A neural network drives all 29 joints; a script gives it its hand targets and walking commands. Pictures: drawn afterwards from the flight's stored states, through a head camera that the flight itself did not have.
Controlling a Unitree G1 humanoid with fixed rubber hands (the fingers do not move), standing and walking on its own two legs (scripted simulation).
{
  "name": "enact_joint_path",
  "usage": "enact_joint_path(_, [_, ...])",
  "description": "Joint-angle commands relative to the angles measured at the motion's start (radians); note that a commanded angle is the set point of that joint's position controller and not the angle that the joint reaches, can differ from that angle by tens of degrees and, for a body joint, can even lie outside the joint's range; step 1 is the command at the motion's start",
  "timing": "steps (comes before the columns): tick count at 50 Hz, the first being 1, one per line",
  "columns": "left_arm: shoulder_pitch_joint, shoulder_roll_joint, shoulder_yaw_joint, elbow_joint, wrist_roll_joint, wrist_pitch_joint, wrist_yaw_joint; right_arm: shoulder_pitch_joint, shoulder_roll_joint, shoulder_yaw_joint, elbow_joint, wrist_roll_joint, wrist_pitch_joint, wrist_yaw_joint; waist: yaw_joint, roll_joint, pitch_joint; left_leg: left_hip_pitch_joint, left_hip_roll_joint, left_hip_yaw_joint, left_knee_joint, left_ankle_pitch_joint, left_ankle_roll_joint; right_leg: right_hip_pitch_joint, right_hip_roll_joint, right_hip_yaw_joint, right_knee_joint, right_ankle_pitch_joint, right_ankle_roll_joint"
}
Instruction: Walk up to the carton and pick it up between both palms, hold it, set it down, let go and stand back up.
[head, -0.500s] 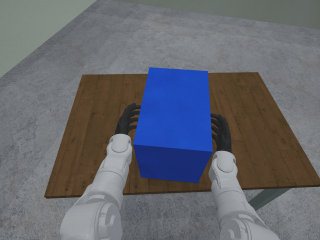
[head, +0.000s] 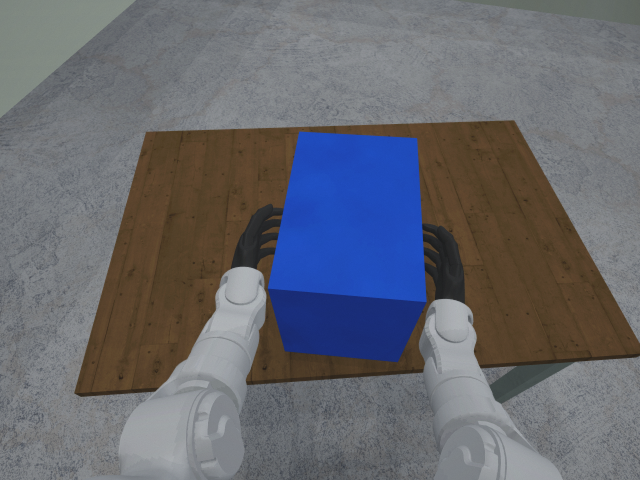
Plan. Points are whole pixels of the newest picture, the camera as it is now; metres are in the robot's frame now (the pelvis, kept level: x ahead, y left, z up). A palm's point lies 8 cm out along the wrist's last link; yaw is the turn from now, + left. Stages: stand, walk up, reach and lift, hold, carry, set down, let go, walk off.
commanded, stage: set down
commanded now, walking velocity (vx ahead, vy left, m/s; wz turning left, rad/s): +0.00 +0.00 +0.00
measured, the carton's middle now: (348, 247) +0.44 -0.07 -0.02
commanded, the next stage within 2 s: none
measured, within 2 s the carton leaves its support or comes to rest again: rests again in 1.12 s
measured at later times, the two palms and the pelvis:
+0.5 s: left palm (257, 270) +0.41 +0.06 -0.01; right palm (446, 294) +0.36 -0.20 -0.01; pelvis +0.00 +0.00 +0.00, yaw +0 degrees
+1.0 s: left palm (259, 278) +0.41 +0.06 -0.03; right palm (445, 301) +0.35 -0.20 -0.03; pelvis +0.00 +0.00 -0.01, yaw +0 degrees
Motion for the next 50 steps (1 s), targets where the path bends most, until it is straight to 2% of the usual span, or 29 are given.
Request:
enact_joint_path(1, [-0.581,-0.542,-0.243,-0.067,0.044,-0.100,-0.099,-0.637,0.491,0.303,-0.038,-0.091,-0.089,0.135,-0.024,-0.004,-0.639,0.039,-0.032,0.088,-0.002,0.292,-0.033,0.533,0.008,-0.041,0.138,0.590,0.013])
enact_joint_path(13, [-0.586,-0.553,-0.246,-0.026,0.050,-0.135,-0.087,-0.633,0.494,0.282,0.001,-0.115,-0.109,0.139,-0.039,0.004,-0.690,0.021,-0.025,0.083,0.028,0.345,-0.042,0.495,0.010,-0.042,0.157,0.634,0.006])
enact_joint_path(20, [-0.580,-0.547,-0.229,0.005,0.060,-0.149,-0.086,-0.629,0.495,0.259,0.029,-0.130,-0.111,0.140,-0.046,0.008,-0.685,-0.022,-0.027,0.086,0.026,0.309,-0.039,0.497,0.003,-0.039,0.164,0.634,0.005])
enact_joint_path(24, [-0.578,-0.542,-0.217,0.016,0.068,-0.157,-0.083,-0.626,0.493,0.250,0.037,-0.138,-0.114,0.144,-0.038,0.010,-0.691,-0.027,-0.026,0.087,0.032,0.318,-0.038,0.482,0.003,-0.040,0.169,0.632,0.004])
enact_joint_path(34, [-0.578,-0.552,-0.220,0.031,0.073,-0.180,-0.075,-0.619,0.490,0.217,0.065,-0.164,-0.129,0.146,-0.054,0.023,-0.717,-0.029,-0.023,0.084,0.052,0.326,-0.047,0.429,0.005,-0.048,0.172,0.611,-0.004])
enact_joint_path(50, [-0.564,-0.515,-0.161,0.081,0.103,-0.196,-0.080,-0.610,0.481,0.154,0.099,-0.212,-0.133,0.152,-0.060,0.005,-0.682,-0.096,-0.030,0.090,0.039,0.219,-0.029,0.395,0.000,-0.050,0.171,0.530,0.002])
